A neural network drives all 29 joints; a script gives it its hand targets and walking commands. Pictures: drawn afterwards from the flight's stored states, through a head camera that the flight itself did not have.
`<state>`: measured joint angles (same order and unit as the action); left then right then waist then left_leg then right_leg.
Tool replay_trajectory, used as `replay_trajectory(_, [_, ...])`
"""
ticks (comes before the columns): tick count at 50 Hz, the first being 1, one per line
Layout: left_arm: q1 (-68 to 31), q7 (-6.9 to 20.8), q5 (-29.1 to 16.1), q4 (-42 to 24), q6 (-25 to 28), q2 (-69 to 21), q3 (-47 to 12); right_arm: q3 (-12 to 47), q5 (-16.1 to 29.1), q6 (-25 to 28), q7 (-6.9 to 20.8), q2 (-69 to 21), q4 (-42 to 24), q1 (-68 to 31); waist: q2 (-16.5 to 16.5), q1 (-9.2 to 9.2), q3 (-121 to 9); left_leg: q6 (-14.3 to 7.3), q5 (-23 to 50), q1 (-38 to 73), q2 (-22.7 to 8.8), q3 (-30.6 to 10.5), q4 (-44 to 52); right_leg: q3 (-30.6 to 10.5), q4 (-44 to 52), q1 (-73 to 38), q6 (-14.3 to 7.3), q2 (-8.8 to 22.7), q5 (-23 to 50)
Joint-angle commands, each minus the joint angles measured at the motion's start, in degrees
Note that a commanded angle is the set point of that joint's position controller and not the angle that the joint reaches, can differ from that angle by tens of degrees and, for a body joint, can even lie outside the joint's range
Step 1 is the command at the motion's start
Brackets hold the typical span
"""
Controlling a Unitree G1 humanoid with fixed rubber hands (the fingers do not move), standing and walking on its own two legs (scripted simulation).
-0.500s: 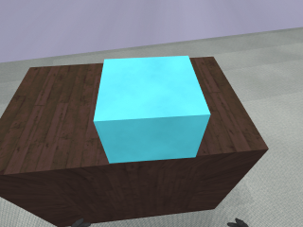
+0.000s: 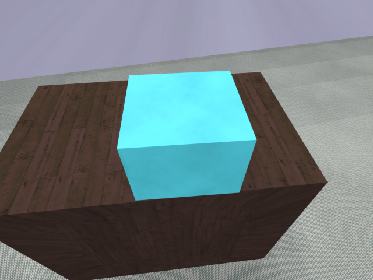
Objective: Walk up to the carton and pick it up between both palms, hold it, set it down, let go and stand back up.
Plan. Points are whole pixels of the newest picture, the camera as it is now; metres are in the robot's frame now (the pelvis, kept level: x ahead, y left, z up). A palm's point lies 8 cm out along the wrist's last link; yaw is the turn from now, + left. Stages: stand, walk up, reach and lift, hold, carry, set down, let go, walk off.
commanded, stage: stand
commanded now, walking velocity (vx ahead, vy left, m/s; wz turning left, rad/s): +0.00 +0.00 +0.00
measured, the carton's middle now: (184, 133) +0.47 +0.03 +0.05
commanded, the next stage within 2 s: walk up in 1.98 s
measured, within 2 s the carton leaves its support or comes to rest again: neither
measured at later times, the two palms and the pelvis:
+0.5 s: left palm out of the picture +0.06 +0.24 -0.12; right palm out of the picture +0.06 -0.24 -0.12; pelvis -0.01 +0.00 +0.00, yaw +0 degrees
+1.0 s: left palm out of the picture +0.04 +0.24 -0.12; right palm out of the picture +0.04 -0.23 -0.12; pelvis +0.00 +0.00 +0.01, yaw -1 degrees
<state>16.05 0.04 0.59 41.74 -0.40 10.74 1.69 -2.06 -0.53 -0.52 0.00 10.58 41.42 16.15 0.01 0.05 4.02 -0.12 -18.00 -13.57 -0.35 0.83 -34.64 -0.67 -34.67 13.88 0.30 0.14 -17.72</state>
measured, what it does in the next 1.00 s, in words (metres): stands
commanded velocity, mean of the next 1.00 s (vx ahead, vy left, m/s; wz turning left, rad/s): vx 0.00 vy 0.00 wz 0.00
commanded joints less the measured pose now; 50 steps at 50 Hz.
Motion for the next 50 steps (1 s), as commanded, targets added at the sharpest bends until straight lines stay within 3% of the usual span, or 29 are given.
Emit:
replay_trajectory(1, [-0.21,-0.49,-0.05,-6.07,2.07,8.5,2.31,-2.28,0.06,2.16,-0.48,8.64,-6.08,-0.18,-0.03,-0.01,-2.85,-1.76,6.59,-0.69,-4.6,-5.72,8.66,-5.12,7.76,0.46,-1.99,4.37,7.49])
replay_trajectory(50, [3.97,-1.45,-0.3,3.62,1.97,9.05,1.0,-1.09,0.44,2.04,-1.33,9.31,3.42,3.7,0.1,-0.06,-0.56,-1.42,4.41,-0.18,-5.11,-5.61,12.98,-5.99,11.29,0.55,-1.32,4.43,6.76])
